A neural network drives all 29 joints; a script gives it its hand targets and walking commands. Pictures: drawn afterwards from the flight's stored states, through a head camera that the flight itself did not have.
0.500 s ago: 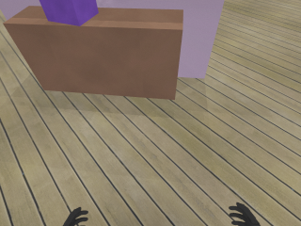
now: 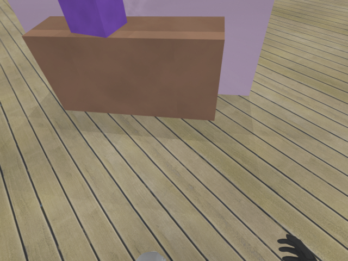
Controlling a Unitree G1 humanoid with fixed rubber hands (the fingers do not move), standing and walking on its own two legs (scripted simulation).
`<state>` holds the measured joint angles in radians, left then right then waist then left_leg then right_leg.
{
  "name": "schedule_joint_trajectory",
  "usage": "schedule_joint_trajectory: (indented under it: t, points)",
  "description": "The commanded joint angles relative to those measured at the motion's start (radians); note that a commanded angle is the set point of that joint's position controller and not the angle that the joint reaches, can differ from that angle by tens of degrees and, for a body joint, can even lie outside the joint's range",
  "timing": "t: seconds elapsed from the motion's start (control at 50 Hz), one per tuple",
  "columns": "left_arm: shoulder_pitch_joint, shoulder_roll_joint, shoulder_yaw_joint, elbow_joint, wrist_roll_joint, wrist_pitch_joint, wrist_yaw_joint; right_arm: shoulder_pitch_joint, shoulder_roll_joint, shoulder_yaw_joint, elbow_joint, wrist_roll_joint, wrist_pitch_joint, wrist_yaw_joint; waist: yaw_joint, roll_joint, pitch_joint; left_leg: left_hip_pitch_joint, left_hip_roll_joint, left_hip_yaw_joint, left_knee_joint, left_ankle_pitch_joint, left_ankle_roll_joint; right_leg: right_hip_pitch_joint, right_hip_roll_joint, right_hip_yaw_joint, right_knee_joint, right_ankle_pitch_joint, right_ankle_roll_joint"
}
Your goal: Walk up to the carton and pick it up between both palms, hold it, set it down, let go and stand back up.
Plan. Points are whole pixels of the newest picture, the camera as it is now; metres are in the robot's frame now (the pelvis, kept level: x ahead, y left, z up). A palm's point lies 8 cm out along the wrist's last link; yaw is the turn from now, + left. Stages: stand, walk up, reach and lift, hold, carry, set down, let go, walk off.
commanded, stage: walk up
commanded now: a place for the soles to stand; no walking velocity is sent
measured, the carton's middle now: (92, 4) +1.55 +0.55 +0.05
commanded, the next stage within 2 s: none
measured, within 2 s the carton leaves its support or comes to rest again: neither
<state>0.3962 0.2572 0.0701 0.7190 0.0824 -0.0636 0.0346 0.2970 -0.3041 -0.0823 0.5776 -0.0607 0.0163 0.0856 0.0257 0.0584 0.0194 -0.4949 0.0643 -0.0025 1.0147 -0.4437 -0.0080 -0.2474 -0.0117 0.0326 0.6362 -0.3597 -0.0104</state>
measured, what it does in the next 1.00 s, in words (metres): walks ahead: left foot, then right foot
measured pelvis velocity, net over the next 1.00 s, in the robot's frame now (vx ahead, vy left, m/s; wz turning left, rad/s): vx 0.37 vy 0.21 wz -0.09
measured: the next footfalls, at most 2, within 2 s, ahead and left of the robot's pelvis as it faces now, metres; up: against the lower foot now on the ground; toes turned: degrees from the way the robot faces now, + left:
left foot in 0.12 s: +0.15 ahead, +0.20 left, +0.00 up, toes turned +4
right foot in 0.46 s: +0.28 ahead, -0.03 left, +0.00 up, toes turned -9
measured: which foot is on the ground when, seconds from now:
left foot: up 0.00-0.10, down 0.12-0.46, up 0.48-0.82, down 0.84-1.00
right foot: down 0.00-0.12, up 0.14-0.44, down 0.46-0.84, up 0.86-1.00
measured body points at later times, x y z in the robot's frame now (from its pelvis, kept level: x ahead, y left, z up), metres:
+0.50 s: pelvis +0.16 +0.09 -0.02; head +0.14 +0.06 +0.43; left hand +0.35 +0.33 -0.07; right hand +0.14 -0.19 -0.16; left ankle +0.12 +0.19 -0.71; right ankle +0.24 -0.02 -0.72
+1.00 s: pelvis +0.37 +0.21 -0.03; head +0.38 +0.21 +0.42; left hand +0.50 +0.47 -0.13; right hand +0.46 -0.07 -0.12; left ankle +0.45 +0.32 -0.72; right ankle +0.33 +0.07 -0.64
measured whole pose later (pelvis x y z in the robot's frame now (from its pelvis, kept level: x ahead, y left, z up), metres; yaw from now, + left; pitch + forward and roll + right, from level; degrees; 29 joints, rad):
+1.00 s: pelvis +0.37 +0.21 -0.03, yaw -5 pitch -4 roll +1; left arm 0.34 0.31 0.06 0.64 0.03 -0.02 0.02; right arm 0.29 -0.27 -0.03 0.61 -0.04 -0.02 0.02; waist -0.02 -0.03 0.07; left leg -0.43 0.07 0.12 0.87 -0.36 0.02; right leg -0.50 -0.05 0.05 1.38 -0.48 -0.02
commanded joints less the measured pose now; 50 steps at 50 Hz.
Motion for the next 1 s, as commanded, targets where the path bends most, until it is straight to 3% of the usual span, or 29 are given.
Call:
schedule_joint_trajectory:
  t: [0.0,0.04,0.06,0.08,0.1,0.12,0.14,0.16,0.2,0.22,0.26,0.3,0.36,0.42,0.44,0.46,0.48,0.5,0.56,0.6,0.7,0.76,0.8,0.82,0.84,0.86,0.88,0.92,0.98]
  points:
    - [-0.106,0.235,0.064,-0.08,-0.005,-0.03,0.005,-0.073,-0.055,-0.019,-0.124,0.016,-0.024,0.024,-0.006,-0.259,0.099,-0.106,0.073,-0.041,-0.094,0.006,-0.002,-0.09,-0.261,0.345,-0.374,-0.461,-0.211]
    - [-0.121,0.245,0.065,-0.084,-0.012,-0.019,-0.008,-0.001,-0.055,-0.026,-0.101,0.023,-0.028,0.019,-0.036,-0.254,0.09,0.111,0.043,0.023,-0.176,0.041,0.019,-0.238,-0.228,0.259,-0.308,-0.45,-0.192]
    - [-0.156,0.243,0.06,-0.091,-0.016,-0.009,-0.015,0.091,-0.062,-0.033,-0.075,0.025,-0.032,0.013,-0.09,-0.209,0.079,0.304,0.009,0.092,-0.247,0.107,0.028,-0.367,-0.191,0.188,-0.234,-0.487,-0.173]
    - [-0.155,0.207,0.046,-0.099,-0.014,0.004,-0.02,0.202,-0.094,-0.05,-0.038,0.023,-0.039,0.003,-0.139,-0.099,0.049,0.485,-0.051,0.156,-0.279,0.117,0.029,-0.475,-0.131,0.12,-0.095,-0.54,-0.148]
    - [-0.113,0.125,0.018,-0.107,-0.011,0.016,-0.022,0.325,-0.151,-0.068,0.004,0.018,-0.049,-0.01,-0.192,0.087,-0.012,0.618,-0.075,0.136,-0.319,-0.001,0.038,-0.547,-0.033,0.028,0.188,-0.544,-0.104]
    - [-0.126,0.029,-0.023,-0.17,-0.04,0.01,-0.028,0.381,-0.266,-0.072,-0.003,-0.007,-0.063,-0.028,-0.244,0.362,-0.038,0.578,0.239,-0.49,-0.652,-0.538,0.16,-0.687,0.103,-0.064,0.624,-0.41,-0.019]
    - [-0.127,0.081,-0.007,-0.222,-0.048,0.01,-0.018,0.246,-0.307,-0.063,-0.041,0.011,-0.067,-0.043,-0.158,0.234,0.038,0.448,0.38,-0.864,-0.897,-0.729,0.281,-0.713,0.043,0.104,0.727,-0.304,-0.026]
    - [-0.165,0.139,0.004,-0.222,-0.039,0.016,-0.016,0.155,-0.289,-0.054,-0.037,0.026,-0.07,-0.054,-0.122,0.11,0.112,0.373,0.402,-0.879,-0.915,-0.765,0.309,-0.725,-0.022,0.12,0.776,-0.21,-0.026]
    - [-0.117,0.168,0.018,-0.188,-0.042,0.028,-0.022,0.074,-0.241,-0.04,-0.021,0.011,-0.07,-0.074,-0.068,0.025,0.164,0.263,0.372,-0.686,-0.829,-0.616,0.308,-0.658,-0.085,0.076,0.74,-0.098,-0.01]
    - [-0.081,0.174,0.028,-0.168,-0.044,0.03,-0.031,0.046,-0.203,-0.027,-0.005,0.005,-0.069,-0.078,-0.053,0.021,0.159,0.184,0.334,-0.546,-0.813,-0.534,0.281,-0.566,-0.09,0.069,0.656,-0.086,-0.001]
    - [-0.048,0.142,0.033,-0.172,-0.056,0.029,-0.05,0.02,-0.183,-0.017,0.023,0.005,-0.074,-0.079,-0.029,0.091,0.174,0.055,0.293,-0.375,-0.816,-0.4,0.259,-0.414,-0.085,0.06,0.528,-0.073,0.009]
    - [-0.063,0.122,0.037,-0.182,-0.065,0.029,-0.059,0.025,-0.181,-0.018,0.048,0.011,-0.073,-0.077,-0.032,0.11,0.191,0.032,0.281,-0.272,-0.819,-0.334,0.256,-0.343,-0.083,0.035,0.398,-0.055,0.002]
    - [-0.082,0.108,0.045,-0.194,-0.07,0.015,-0.061,0.034,-0.182,-0.018,0.064,0.011,-0.057,-0.067,-0.041,0.073,0.16,0.029,0.248,-0.146,-0.769,-0.296,0.24,-0.186,-0.059,-0.03,0.2,0.01,-0.027]
    - [0.037,0.119,0.061,-0.174,-0.058,0.001,-0.043,0.025,-0.155,-0.001,0.07,0.015,-0.031,-0.047,0.022,-0.038,0.097,-0.103,0.168,0.0,-0.569,-0.366,0.189,0.157,0.028,-0.126,0.059,0.089,-0.048]
    - [0.134,0.145,0.072,-0.156,-0.055,-0.003,-0.029,0.044,-0.117,0.017,0.063,0.012,-0.024,-0.042,0.067,-0.111,0.05,-0.186,0.122,0.055,-0.389,-0.337,0.144,0.311,0.03,-0.074,0.048,0.0,-0.068]
    - [0.25,0.225,0.089,-0.155,-0.035,-0.008,-0.009,0.051,-0.048,0.051,0.031,0.005,-0.025,-0.036,0.137,-0.315,-0.005,-0.296,0.038,0.164,0.017,-0.188,0.067,0.403,-0.186,0.318,-0.119,-0.348,-0.142]
    - [0.241,0.294,0.089,-0.177,-0.024,-0.005,0.014,0.061,-0.091,0.034,-0.023,0.004,-0.015,-0.031,0.112,-0.316,0.005,-0.388,-0.055,0.061,0.234,-0.181,0.023,0.318,-0.415,0.892,-0.445,-0.731,-0.26]
    - [0.147,0.284,0.082,-0.174,-0.031,0.005,0.035,-0.001,-0.158,0.012,-0.041,-0.012,0.011,-0.035,0.072,-0.161,0.073,-0.398,0.013,-0.021,0.335,-0.108,0.011,0.216,-0.458,0.922,-0.483,-0.776,-0.293]
    - [-0.009,0.219,0.043,-0.191,-0.014,-0.015,0.046,-0.002,-0.141,0.009,-0.046,-0.014,0.027,-0.029,0.013,-0.101,0.123,-0.365,0.071,-0.07,0.356,0.003,-0.025,0.083,-0.407,0.607,-0.375,-0.455,-0.286]
    - [-0.078,0.211,0.032,-0.175,-0.011,-0.033,0.036,0.032,-0.121,0.004,-0.051,0.001,0.025,-0.012,-0.02,-0.178,0.114,-0.269,0.088,-0.109,0.278,0.032,-0.033,-0.011,-0.363,0.45,-0.362,-0.311,-0.264]
    - [-0.081,0.251,0.04,-0.144,-0.012,-0.047,0.023,-0.048,-0.065,0.009,-0.082,0.028,0.005,0.013,-0.007,-0.23,0.115,-0.167,0.111,-0.042,-0.025,0.09,-0.008,-0.075,-0.305,0.22,-0.296,-0.146,-0.238]
    - [-0.082,0.264,0.048,-0.139,-0.019,-0.032,0.012,-0.016,-0.052,-0.002,-0.07,0.031,-0.022,0.019,-0.019,-0.228,0.071,0.102,0.058,0.079,-0.171,0.171,0.023,-0.199,-0.269,0.11,-0.247,-0.18,-0.204]
    - [-0.094,0.236,0.038,-0.143,-0.019,-0.013,0.001,0.116,-0.092,-0.027,-0.038,0.03,-0.038,0.008,-0.1,-0.12,0.037,0.399,-0.02,0.175,-0.255,0.209,0.032,-0.343,-0.224,0.024,-0.094,-0.15,-0.164]
    - [-0.044,0.174,0.014,-0.146,-0.014,-0.001,-0.003,0.243,-0.142,-0.051,0.001,0.029,-0.047,-0.006,-0.155,0.032,-0.039,0.546,-0.073,0.171,-0.286,0.129,0.045,-0.363,-0.144,-0.054,0.18,-0.036,-0.112]
    - [-0.004,0.088,-0.019,-0.168,-0.031,0.001,-0.015,0.323,-0.223,-0.065,0.007,0.007,-0.056,-0.024,-0.206,0.271,-0.12,0.628,0.133,-0.199,-0.441,-0.181,0.136,-0.486,-0.03,-0.14,0.571,-0.088,-0.032]
    - [-0.034,0.113,-0.008,-0.241,-0.067,0.003,-0.012,0.243,-0.312,-0.064,-0.041,0.022,-0.052,-0.038,-0.183,0.36,-0.156,0.595,0.326,-0.707,-0.761,-0.363,0.262,-0.603,0.074,-0.014,0.724,-0.289,-0.004]
    - [-0.093,0.167,0.005,-0.252,-0.055,0.01,-0.006,0.165,-0.3,-0.055,-0.049,0.041,-0.046,-0.056,-0.169,0.181,-0.093,0.531,0.383,-0.81,-0.824,-0.489,0.305,-0.619,0.008,0.085,0.822,-0.221,-0.013]
    - [-0.09,0.156,0.004,-0.225,-0.052,0.016,-0.008,0.091,-0.258,-0.041,-0.037,0.028,-0.043,-0.082,-0.121,0.106,0.04,0.419,0.371,-0.628,-0.735,-0.328,0.322,-0.658,-0.065,0.054,0.863,-0.113,-0.015]
    - [-0.023,0.135,0.015,-0.193,-0.054,0.024,-0.022,0.006,-0.161,-0.006,-0.016,0.013,-0.054,-0.078,-0.055,0.098,0.068,0.161,0.302,-0.35,-0.7,-0.134,0.286,-0.427,-0.088,0.042,0.646,-0.125,-0.003]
